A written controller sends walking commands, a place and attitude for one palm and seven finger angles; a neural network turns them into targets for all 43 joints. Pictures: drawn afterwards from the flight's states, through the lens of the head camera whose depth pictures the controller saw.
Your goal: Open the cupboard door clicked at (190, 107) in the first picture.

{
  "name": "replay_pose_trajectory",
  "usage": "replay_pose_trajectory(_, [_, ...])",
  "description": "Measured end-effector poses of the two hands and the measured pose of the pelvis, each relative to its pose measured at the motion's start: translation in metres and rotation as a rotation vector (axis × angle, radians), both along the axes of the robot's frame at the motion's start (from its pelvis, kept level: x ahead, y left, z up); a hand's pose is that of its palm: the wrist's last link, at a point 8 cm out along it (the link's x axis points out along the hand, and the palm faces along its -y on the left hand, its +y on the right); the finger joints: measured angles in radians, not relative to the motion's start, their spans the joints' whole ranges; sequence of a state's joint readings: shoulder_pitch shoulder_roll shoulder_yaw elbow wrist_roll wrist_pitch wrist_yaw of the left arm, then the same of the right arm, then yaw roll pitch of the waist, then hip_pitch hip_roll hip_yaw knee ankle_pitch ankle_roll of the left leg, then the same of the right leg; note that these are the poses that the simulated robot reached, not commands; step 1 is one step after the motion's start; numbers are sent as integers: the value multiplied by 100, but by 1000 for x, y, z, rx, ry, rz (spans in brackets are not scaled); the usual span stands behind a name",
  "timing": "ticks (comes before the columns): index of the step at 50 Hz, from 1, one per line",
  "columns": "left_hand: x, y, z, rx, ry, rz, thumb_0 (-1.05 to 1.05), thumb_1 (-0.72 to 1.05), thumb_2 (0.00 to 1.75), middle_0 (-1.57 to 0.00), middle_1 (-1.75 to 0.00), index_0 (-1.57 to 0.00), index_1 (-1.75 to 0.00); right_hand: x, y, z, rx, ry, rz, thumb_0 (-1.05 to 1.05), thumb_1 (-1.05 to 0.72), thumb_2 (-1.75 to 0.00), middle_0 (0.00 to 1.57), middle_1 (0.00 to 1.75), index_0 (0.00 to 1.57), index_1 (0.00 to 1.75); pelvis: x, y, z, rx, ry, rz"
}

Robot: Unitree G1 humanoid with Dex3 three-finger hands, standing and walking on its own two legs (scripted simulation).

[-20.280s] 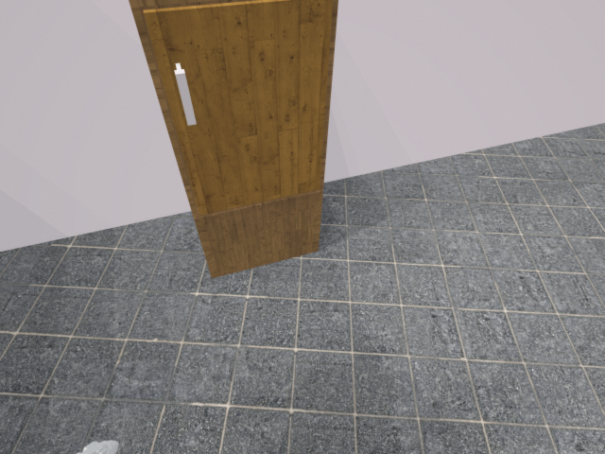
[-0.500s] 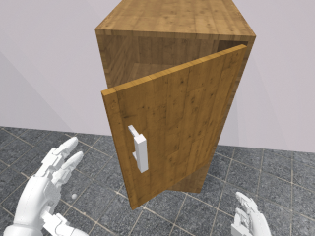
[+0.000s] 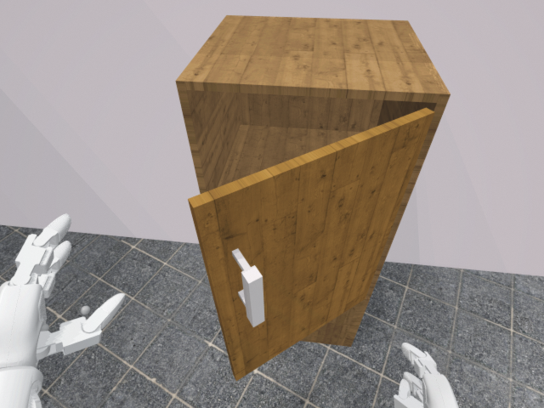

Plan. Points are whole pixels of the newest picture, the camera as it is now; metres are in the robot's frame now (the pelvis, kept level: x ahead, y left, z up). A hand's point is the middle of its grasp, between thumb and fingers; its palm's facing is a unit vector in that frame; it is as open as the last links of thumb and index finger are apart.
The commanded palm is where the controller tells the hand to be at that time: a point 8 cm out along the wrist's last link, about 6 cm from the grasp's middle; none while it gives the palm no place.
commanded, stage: draw the hand back to the body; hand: left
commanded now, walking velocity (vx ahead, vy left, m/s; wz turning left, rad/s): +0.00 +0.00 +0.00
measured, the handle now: (247, 288) +0.28 +0.08 +0.04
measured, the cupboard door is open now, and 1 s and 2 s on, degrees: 38 38 38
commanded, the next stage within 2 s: step back with the hand held close in 0.56 s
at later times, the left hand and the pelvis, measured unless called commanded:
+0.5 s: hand (78, 295) +0.19 +0.24 +0.16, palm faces +0.43 -0.82 -0.38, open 7.5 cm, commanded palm +0.14 +0.28 +0.18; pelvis +0.00 -0.02 +0.01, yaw +0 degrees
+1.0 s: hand (83, 298) +0.19 +0.23 +0.16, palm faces +0.32 -0.81 -0.49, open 7.4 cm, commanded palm +0.13 +0.28 +0.18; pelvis -0.03 -0.01 +0.01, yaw -3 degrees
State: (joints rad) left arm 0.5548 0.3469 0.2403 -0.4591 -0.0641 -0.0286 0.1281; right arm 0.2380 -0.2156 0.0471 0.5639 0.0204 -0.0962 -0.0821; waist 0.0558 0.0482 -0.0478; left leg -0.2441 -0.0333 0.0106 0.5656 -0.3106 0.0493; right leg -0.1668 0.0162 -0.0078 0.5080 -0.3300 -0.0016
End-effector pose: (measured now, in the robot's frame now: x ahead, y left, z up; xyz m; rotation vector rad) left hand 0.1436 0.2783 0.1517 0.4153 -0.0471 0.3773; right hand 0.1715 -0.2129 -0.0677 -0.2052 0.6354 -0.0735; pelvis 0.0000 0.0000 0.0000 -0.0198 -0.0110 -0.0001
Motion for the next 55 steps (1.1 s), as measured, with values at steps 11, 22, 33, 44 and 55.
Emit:
replay_pose_trajectory(11, [8,12,31,65,-90,47,1,66,80,-21,-30,-20,-30,9,-10,4,1,11,3,1,-90,-90,20,30,20,30,4,-6,5,6,-14,-3])
replay_pose_trajectory(22, [4,0,22,27,-63,48,1,86,88,-21,-30,-21,-30,2,-24,2,0,34,-13,1,-90,-90,20,30,20,30,0,-16,7,9,-32,-4])
replay_pose_trajectory(33, [-4,-7,28,44,-88,54,1,89,90,-21,-30,-21,-30,-4,-32,0,9,27,-17,1,-90,-90,20,30,20,30,-5,-25,8,10,-50,-1])
replay_pose_trajectory(44, [6,-5,35,128,-79,1,1,89,90,-21,-30,-21,-30,-18,-46,-1,4,66,-85,1,-90,-90,20,30,20,30,-15,-21,9,1,-6,-28])
replay_pose_trajectory(55, [-8,1,32,172,-66,-96,1,89,90,-22,-30,-21,-30,-63,-51,6,-45,109,-181,1,-90,-90,20,30,20,30,-43,-8,7,4,5,-50])
